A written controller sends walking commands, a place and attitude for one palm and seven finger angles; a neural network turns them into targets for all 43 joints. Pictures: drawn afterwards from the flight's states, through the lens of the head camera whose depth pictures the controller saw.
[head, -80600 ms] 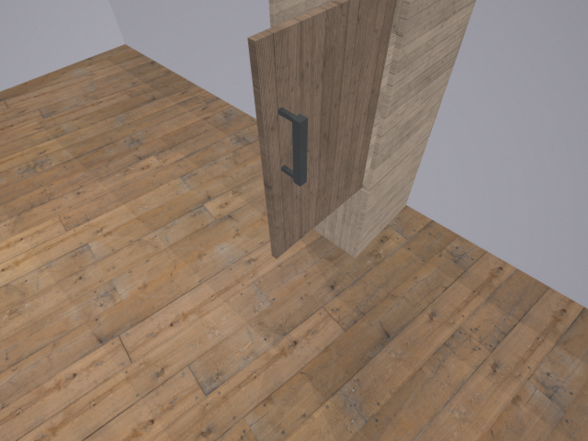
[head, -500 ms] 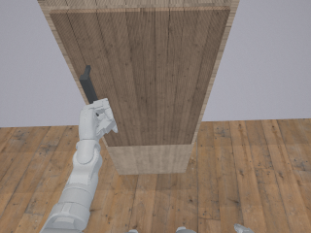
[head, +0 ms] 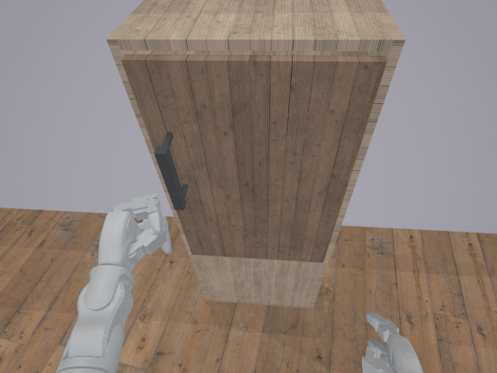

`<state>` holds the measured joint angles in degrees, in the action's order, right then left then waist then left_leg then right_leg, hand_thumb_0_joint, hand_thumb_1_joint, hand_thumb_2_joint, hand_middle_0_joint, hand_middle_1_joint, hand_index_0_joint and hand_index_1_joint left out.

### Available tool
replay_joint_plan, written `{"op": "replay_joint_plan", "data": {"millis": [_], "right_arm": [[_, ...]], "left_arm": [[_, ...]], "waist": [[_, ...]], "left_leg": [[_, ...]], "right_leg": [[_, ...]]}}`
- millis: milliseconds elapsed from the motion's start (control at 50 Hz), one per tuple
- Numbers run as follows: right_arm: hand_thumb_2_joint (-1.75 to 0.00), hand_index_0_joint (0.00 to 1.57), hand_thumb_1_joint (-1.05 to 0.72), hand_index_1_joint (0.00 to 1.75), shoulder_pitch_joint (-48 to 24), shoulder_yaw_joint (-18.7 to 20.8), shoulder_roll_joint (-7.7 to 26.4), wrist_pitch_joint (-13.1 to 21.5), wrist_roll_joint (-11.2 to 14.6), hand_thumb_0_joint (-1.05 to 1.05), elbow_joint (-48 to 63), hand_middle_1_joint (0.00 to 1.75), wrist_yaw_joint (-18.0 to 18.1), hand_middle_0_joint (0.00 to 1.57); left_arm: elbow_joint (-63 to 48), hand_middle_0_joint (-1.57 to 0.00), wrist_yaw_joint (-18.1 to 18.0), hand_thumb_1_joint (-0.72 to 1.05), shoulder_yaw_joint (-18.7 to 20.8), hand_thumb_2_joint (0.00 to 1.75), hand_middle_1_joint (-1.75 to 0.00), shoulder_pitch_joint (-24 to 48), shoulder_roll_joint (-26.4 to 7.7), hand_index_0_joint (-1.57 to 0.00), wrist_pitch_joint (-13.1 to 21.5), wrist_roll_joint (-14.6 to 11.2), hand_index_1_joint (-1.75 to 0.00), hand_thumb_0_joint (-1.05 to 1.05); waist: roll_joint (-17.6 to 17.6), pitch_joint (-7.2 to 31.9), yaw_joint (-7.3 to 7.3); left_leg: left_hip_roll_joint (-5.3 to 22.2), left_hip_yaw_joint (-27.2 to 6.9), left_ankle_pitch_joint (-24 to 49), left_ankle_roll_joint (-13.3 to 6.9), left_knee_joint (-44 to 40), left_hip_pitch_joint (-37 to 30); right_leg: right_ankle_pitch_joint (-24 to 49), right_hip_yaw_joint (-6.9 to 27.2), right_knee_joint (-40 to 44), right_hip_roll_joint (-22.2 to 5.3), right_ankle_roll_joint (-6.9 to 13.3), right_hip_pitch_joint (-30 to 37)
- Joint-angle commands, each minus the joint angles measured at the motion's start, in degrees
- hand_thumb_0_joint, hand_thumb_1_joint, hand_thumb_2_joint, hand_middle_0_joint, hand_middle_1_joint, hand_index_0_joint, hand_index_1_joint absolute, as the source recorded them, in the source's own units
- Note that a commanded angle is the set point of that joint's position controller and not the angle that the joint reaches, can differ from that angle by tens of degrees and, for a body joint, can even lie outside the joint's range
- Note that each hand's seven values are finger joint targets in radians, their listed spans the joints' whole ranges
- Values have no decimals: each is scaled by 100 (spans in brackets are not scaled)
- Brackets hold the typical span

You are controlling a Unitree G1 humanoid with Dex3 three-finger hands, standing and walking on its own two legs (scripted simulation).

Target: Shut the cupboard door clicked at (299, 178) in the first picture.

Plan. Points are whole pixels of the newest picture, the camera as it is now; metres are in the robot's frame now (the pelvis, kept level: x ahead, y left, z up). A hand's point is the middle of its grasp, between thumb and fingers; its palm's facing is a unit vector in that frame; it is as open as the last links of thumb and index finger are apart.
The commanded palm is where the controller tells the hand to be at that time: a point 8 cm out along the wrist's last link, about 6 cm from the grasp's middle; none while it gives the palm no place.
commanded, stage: draw the hand back to the body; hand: left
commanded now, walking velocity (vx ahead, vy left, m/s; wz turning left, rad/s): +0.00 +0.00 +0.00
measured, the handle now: (174, 173) +0.46 +0.18 +0.06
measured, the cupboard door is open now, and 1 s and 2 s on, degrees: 0 0 0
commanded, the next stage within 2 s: step back with the hand held close in 1.30 s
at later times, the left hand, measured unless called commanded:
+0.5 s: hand (81, 264) +0.23 +0.23 +0.13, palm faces +0.24 -0.93 -0.27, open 3.4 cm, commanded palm +0.18 +0.28 +0.16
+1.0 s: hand out of the picture +0.18 +0.31 +0.19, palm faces +0.47 -0.78 -0.41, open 6.7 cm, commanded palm +0.13 +0.34 +0.20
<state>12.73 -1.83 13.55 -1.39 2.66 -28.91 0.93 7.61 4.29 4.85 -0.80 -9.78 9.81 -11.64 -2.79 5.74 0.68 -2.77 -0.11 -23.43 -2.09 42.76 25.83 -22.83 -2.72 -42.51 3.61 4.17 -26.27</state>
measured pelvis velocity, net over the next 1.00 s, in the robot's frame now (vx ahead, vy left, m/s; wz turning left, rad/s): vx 0.00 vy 0.04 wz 0.01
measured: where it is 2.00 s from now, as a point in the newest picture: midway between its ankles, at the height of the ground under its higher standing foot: outside the picture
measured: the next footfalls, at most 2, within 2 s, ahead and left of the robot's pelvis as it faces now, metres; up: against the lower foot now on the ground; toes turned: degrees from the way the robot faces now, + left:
none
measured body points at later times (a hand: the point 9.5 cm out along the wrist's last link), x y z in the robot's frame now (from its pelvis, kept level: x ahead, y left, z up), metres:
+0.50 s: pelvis -0.02 +0.03 +0.02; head -0.03 +0.00 +0.47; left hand +0.21 +0.28 +0.15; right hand +0.17 -0.19 -0.06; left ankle -0.02 +0.10 -0.71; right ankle -0.02 -0.07 -0.71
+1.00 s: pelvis +0.00 +0.04 +0.03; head -0.02 +0.02 +0.48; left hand +0.15 +0.35 +0.21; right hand +0.19 -0.17 -0.06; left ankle -0.02 +0.10 -0.71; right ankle -0.02 -0.07 -0.71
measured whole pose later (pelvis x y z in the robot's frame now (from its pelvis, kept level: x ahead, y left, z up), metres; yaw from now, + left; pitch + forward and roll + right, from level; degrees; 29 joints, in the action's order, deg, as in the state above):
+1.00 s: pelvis +0.00 +0.04 +0.03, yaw +1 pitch -3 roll -1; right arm 11.1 -1.7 13.3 3.3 1.0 -35.1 2.3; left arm -21.3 -5.8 20.2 -26.0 -20.1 3.4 -4.6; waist -5.0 0.4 4.2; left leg -5.1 -0.4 -14.7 -5.0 23.9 6.1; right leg -13.8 -1.7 -22.7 1.4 0.9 -5.8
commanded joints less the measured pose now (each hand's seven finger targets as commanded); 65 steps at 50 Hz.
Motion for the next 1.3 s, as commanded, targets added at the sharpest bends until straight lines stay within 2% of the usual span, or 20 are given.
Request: {"op": "replay_joint_plan", "data": {"millis": [0,80,100,160,180,200,220,240,260,280,380,460,500,700,780,900,960,1060,1100,1280], "right_arm": [[-90,20,-90,30,-418,211,586,354,42,0,946,30,134,20],[-90,20,-90,30,-493,189,644,489,50,0,902,30,235,20],[-90,20,-90,30,-550,173,612,539,60,0,902,30,244,20],[-90,20,-90,30,-611,136,606,670,71,0,894,30,292,20],[-90,20,-90,30,-616,137,639,696,77,0,871,30,309,20],[-90,20,-90,30,-664,122,623,732,86,0,873,30,312,20],[-90,20,-90,30,-814,137,512,658,0,0,729,30,372,20],[-90,20,-90,30,-808,108,458,621,-22,0,712,30,386,20],[-90,20,-90,30,-835,101,469,596,-31,0,716,30,393,20],[-90,20,-90,30,-851,104,497,577,-40,0,697,30,404,20],[-90,20,-90,30,-981,66,501,552,-70,0,599,30,409,20],[-90,20,-90,30,-967,54,484,608,-100,0,546,30,385,20],[-90,20,-90,30,-973,69,499,633,-119,0,517,30,373,20],[-90,20,-90,30,-938,144,513,729,-146,0,402,30,261,20],[-90,20,-90,30,-945,181,551,779,-154,0,374,30,245,20],[-90,20,-90,30,-894,232,540,767,-131,0,357,30,219,20],[-90,20,-90,30,-863,248,569,778,-148,0,313,30,196,20],[-90,20,-90,30,-884,262,577,761,-143,0,327,30,226,20],[-90,20,-90,30,-902,258,576,787,-152,0,328,30,247,20],[-90,20,-90,30,-928,232,533,801,-155,0,283,30,256,20]], "left_arm": [[-1909,-130,196,90,404,90,-150,738,-779,-130,166,-177,-150,0],[-2064,-130,255,90,605,90,-150,656,-1007,-130,-6,-267,-150,0],[-2246,-130,287,90,524,90,-150,764,-948,-130,-18,-269,-150,0],[-2395,-122,337,90,690,90,-141,521,-1062,-122,-107,-377,-141,0],[-2315,-119,337,90,809,90,-138,429,-1204,-119,-160,-390,-138,0],[-2413,-116,375,90,734,90,-135,480,-1124,-116,-201,-401,-135,0],[-2435,-113,-185,90,666,90,-132,598,-1713,-113,-242,337,-132,0],[-2359,-111,-429,90,526,90,-129,378,-1359,-111,-325,393,-129,0],[-2438,-108,-568,90,422,90,-126,231,-1276,-108,-365,472,-126,0],[-2516,-105,-675,90,550,90,-123,101,-1426,-105,-387,509,-123,0],[-2876,-92,-912,90,751,90,-108,-239,-1586,-92,-395,636,-108,0],[-3207,-81,-979,90,795,90,-96,-499,-1526,-81,-375,693,-96,0],[-3270,-75,-994,90,905,90,-90,-673,-1573,-75,-367,699,-90,0],[-3908,-47,-1031,90,1471,90,-60,-1291,-1811,-47,-325,741,-60,0],[-3962,-36,-1053,90,1829,90,-48,-1667,-2018,-36,-322,722,-48,0],[-4154,-20,-1059,90,2246,90,-30,-2011,-2165,-20,-299,674,-30,0],[-3985,-20,-1044,90,1954,90,-30,-1980,-1886,-20,-327,702,-30,0],[-4014,-20,-1075,90,1969,90,-30,-1874,-1968,-20,-344,716,-30,0],[-4253,-20,-1093,90,2094,90,-30,-1792,-2131,-20,-307,723,-30,0],[-4042,-20,-1081,90,2234,90,-30,-2116,-2155,-20,-331,678,-30,0]], "waist": [[479,1335,-77],[483,940,-79],[290,969,-101],[192,916,-17],[377,760,-21],[263,733,-32],[90,347,97],[228,227,26],[178,182,41],[299,271,77],[85,201,122],[-102,56,134],[105,-14,156],[-273,-19,222],[-116,-97,283],[-177,-93,306],[-123,-243,241],[30,-127,254],[-216,101,293],[-192,-147,342]], "left_leg": [[105,-49,1879,-36,-364,-380],[120,-112,1529,-40,-516,-407],[111,-127,1514,-43,-581,-502],[110,-164,1351,-25,-695,-560],[137,-190,1291,-32,-715,-515],[140,-191,1254,-36,-774,-577],[166,-301,1099,-22,-992,-504],[181,-286,969,-26,-1099,-575],[204,-279,945,-37,-1216,-771],[225,-300,1043,-55,-1284,-849],[288,-340,1215,-35,-1776,-1388],[337,-435,1386,33,-2086,-1683],[359,-449,1489,39,-2182,-1695],[437,-558,2132,235,-2354,-1949],[462,-585,2219,252,-2364,-1909],[464,-541,2545,318,-2311,-1853],[462,-530,2587,311,-2289,-1888],[423,-503,2380,249,-2274,-1894],[410,-495,2550,258,-2244,-1938],[391,-427,2650,239,-2212,-1811]], "right_leg": [[3599,533,580,-504,-530,1419],[2566,507,828,-448,-445,1201],[2393,481,859,-438,-400,1165],[1917,459,984,-403,-347,1171],[1757,468,1046,-408,-347,1149],[1652,451,1089,-399,-336,1097],[1460,787,1460,-631,-332,1135],[1188,756,1586,-648,-366,1163],[1057,664,1647,-612,-343,1197],[1134,641,1704,-596,-331,1376],[1118,417,1924,-469,-257,1650],[1267,278,2009,-405,-221,1759],[1337,263,2072,-399,-220,1863],[1691,190,2129,-369,-195,2108],[1740,179,2160,-340,-210,2122],[1922,177,2129,-358,-205,2231],[1900,157,2139,-369,-228,2043],[1817,181,2145,-375,-228,2090],[1958,201,2115,-399,-216,2253],[2101,210,2179,-388,-206,2230]]}}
